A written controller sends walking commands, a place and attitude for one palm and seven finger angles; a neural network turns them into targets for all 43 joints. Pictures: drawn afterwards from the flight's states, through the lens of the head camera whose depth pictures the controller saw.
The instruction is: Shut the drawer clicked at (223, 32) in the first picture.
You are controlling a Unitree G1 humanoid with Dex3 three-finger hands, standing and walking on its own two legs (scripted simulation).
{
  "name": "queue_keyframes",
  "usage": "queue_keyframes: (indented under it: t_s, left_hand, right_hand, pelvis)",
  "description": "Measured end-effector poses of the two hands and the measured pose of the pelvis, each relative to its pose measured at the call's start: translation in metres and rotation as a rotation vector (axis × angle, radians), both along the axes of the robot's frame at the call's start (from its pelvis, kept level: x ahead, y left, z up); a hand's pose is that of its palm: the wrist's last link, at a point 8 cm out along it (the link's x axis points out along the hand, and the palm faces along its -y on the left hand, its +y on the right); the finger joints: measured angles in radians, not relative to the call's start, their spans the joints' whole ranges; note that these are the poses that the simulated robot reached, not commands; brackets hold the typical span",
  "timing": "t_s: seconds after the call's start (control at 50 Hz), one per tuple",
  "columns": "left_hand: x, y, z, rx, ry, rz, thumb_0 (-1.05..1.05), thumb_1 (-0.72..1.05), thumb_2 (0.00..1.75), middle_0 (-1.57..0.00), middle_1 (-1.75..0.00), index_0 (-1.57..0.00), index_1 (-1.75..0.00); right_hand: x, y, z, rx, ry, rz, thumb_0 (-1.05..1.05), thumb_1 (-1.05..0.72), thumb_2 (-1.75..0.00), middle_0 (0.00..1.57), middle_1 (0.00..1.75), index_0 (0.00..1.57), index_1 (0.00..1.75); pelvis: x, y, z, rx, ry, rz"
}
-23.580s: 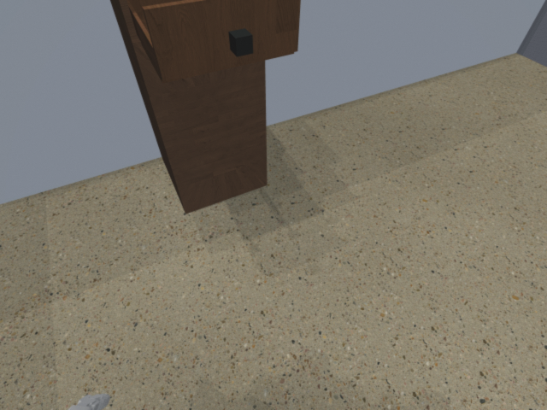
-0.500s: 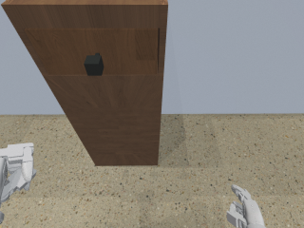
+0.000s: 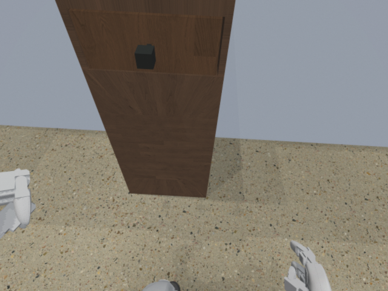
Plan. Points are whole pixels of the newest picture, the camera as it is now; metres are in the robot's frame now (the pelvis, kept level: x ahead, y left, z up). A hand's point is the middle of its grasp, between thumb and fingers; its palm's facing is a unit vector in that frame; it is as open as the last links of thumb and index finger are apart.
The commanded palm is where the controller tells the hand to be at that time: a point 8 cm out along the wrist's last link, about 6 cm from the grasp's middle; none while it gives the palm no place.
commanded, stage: step back with the hand held close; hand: left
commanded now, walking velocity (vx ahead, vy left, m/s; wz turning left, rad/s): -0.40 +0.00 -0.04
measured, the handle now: (147, 53) +0.66 +0.16 +0.14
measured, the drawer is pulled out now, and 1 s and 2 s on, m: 0.00 0.00 0.00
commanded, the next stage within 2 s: stop stepping back and stand still in 0.28 s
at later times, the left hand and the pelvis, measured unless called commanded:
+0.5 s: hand out of the picture +0.11 +0.22 +0.18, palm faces +0.29 -0.85 -0.45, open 3.3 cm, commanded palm +0.05 +0.27 +0.19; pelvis -0.10 +0.00 +0.00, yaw -4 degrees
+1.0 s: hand out of the picture +0.06 +0.22 +0.17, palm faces +0.30 -0.85 -0.44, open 3.3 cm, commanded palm +0.01 +0.27 +0.19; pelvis -0.14 +0.00 +0.01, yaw -5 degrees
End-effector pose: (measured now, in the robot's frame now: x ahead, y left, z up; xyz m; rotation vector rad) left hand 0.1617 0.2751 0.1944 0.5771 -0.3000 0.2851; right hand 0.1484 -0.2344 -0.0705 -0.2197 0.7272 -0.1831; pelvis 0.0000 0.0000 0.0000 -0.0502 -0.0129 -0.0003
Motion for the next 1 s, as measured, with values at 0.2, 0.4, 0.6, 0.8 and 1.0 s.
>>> queue_keyframes:
  t_s: [0.2,0.4,0.6,0.8,1.0]
  left_hand:
    - [-0.048,-0.002,-0.001,-0.045,-0.027,0.037,0.02,0.89,0.90,-1.41,-1.60,-1.41,-1.60]
    - [-0.067,0.012,0.002,-0.033,-0.041,-0.018,0.02,0.89,0.90,-1.41,-1.60,-1.41,-1.60]
    - [-0.107,-0.025,0.005,-0.028,0.020,-0.102,0.02,0.89,0.90,-1.41,-1.60,-1.41,-1.60]
    - [-0.115,-0.003,-0.006,-0.077,0.017,-0.052,0.02,0.89,0.90,-1.41,-1.60,-1.41,-1.60]
    - [-0.138,-0.008,-0.003,-0.067,0.017,-0.043,0.02,0.89,0.90,-1.41,-1.60,-1.40,-1.60]
  right_hand:
    - [-0.016,-0.001,-0.003,0.001,0.025,0.047,0.01,-0.90,-0.90,0.20,0.30,0.21,0.30]
    - [-0.055,0.013,0.014,0.005,-0.056,0.029,0.01,-0.90,-0.90,0.20,0.30,0.21,0.30]
    - [-0.136,-0.004,-0.001,0.041,0.014,-0.030,0.01,-0.90,-0.90,0.21,0.30,0.21,0.31]
    - [-0.192,-0.029,0.003,-0.039,0.049,-0.166,0.01,-0.90,-0.90,0.20,0.30,0.21,0.30]
    - [-0.177,-0.009,0.007,0.010,-0.011,-0.084,0.01,-0.90,-0.90,0.20,0.30,0.21,0.30]
  pelvis:
    - [-0.032,-0.002,0.000,0.038,0.007,0.004]
    - [-0.078,0.005,0.003,0.011,0.031,-0.031]
    - [-0.123,-0.005,0.005,0.034,0.017,-0.096]
    - [-0.130,0.007,0.008,0.051,-0.013,-0.091]
    - [-0.143,0.003,0.010,0.024,-0.009,-0.082]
